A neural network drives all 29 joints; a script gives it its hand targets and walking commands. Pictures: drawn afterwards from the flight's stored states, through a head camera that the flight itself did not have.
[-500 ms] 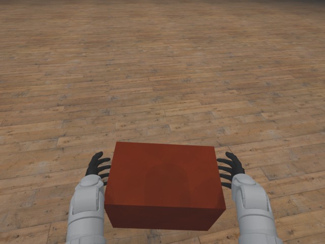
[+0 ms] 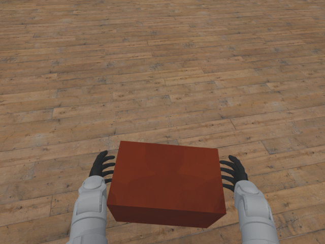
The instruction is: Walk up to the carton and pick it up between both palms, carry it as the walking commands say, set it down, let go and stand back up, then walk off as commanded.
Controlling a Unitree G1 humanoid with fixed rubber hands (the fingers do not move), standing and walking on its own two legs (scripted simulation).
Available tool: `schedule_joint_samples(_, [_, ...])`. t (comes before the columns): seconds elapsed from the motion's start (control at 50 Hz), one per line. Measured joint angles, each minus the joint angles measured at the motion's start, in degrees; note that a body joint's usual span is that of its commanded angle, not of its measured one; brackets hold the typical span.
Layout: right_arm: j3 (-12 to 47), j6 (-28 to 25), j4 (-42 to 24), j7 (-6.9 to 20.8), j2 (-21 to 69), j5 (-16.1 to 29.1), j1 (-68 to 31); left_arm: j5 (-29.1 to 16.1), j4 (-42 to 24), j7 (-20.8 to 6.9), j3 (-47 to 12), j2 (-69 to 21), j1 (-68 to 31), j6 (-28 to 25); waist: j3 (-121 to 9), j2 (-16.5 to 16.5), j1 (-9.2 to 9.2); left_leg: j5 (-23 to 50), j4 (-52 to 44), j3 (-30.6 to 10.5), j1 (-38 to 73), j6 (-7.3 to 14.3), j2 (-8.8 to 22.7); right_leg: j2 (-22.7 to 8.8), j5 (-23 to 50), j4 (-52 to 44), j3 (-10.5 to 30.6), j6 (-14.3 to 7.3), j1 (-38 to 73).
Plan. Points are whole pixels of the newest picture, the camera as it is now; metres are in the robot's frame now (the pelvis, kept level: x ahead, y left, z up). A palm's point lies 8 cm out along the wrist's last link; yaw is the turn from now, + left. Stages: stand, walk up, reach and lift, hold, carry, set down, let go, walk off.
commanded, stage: set down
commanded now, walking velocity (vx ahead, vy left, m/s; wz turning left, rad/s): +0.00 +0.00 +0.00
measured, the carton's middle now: (165, 186) +0.31 +0.00 -0.12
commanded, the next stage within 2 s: none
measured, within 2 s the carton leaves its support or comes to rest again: neither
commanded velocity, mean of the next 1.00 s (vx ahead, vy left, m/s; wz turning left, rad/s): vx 0.00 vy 0.00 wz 0.00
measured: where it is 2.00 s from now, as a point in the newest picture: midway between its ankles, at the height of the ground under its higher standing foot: outside the picture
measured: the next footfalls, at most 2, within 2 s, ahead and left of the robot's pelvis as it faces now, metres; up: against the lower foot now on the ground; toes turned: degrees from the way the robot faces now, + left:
none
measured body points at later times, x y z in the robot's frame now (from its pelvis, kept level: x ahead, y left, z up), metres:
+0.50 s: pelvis -0.05 -0.03 -0.05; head +0.16 -0.02 +0.35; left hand +0.33 +0.17 -0.13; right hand +0.32 -0.20 -0.14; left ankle +0.00 +0.10 -0.74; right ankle +0.04 -0.13 -0.74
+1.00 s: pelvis -0.08 -0.01 -0.12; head +0.19 +0.00 +0.24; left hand +0.37 +0.17 -0.23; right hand +0.35 -0.19 -0.22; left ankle +0.00 +0.10 -0.74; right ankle +0.04 -0.13 -0.74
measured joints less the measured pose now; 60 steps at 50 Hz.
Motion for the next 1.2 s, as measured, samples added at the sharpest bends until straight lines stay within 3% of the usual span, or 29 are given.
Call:
schedule_joint_samples(0.18, [-0.9, -7.0, 3.0, -1.3, 0.0, 0.0, -3.9, -0.2, 0.8, 0.2, 1.3, 0.0, -0.9, -7.5, 0.3, 0.3, -0.49, 0.8, 3.1, -0.4, -11.8, 0.0, -0.3, -0.3, -0.1, 4.7, 0.0, 0.1, -12.5])
schedule_joint_samples(0.38, [-2.6, -12.5, 4.1, -3.8, 0.0, 0.0, -11.4, -2.1, 0.9, 0.6, 3.2, 0.7, -7.7, -11.9, 0.4, 0.3, -0.43, 0.8, 10.5, -0.5, -29.4, -0.3, -0.3, -0.4, -0.5, 13.0, 0.0, 0.2, -30.5])
schedule_joint_samples(0.44, [-3.0, -12.7, 4.2, -4.1, 0.0, 0.0, -14.5, -2.5, 1.4, 0.8, 4.1, 1.7, -11.0, -11.9, 0.3, 0.3, -0.17, 0.4, 13.3, -0.6, -34.2, -0.3, -0.3, -0.5, -0.9, 15.9, 0.0, 0.2, -35.3])
schedule_joint_samples(0.52, [-3.4, -12.5, 4.6, -4.5, 0.0, 0.0, -18.5, -3.5, 2.2, 3.2, 5.1, 2.4, -15.1, -11.9, -0.2, 0.3, -0.31, -0.1, 16.7, -0.7, -40.1, -0.3, -0.3, -0.5, -1.4, 19.3, 0.0, 0.2, -41.2])
schedule_joint_samples(0.66, [-5.7, -11.9, 4.6, -5.4, 0.0, 0.0, -22.2, -4.4, 4.5, 3.4, 5.6, 3.4, -20.3, -11.5, -3.5, 0.3, -1.2, -1.2, 22.5, -0.8, -50.1, -0.3, -0.4, -0.6, -2.2, 24.6, 0.0, 0.2, -51.0])
schedule_joint_samples(0.84, [-6.2, -10.2, 4.6, -6.8, -0.3, 0.1, -25.9, -5.4, 6.5, 3.8, 5.9, 5.1, -24.9, -10.5, -6.0, 0.3, -0.76, -2.8, 30.1, -0.9, -61.2, -0.3, -0.6, -0.8, -3.5, 31.3, 0.0, 0.6, -61.7])
schedule_joint_samples(1.1, [-8.8, -8.7, 5.5, -5.5, -3.1, 0.1, -33.6, -6.5, 6.6, 5.6, 5.9, 5.8, -32.0, -8.7, -7.7, 0.3, -2.12, -3.7, 38.5, -1.1, -74.6, -0.2, -0.9, -1.2, -4.2, 39.0, 0.0, 0.7, -74.6])
schedule_joint_samples(1.2, [-10.0, -7.9, 6.2, -5.2, -4.0, 0.3, -36.3, -6.5, 7.0, 6.3, 5.9, 6.0, -34.7, -7.8, -7.7, 0.3, -1.81, -4.0, 41.0, -1.1, -78.7, -0.2, -0.9, -1.2, -4.5, 41.8, 0.0, 0.7, -78.9])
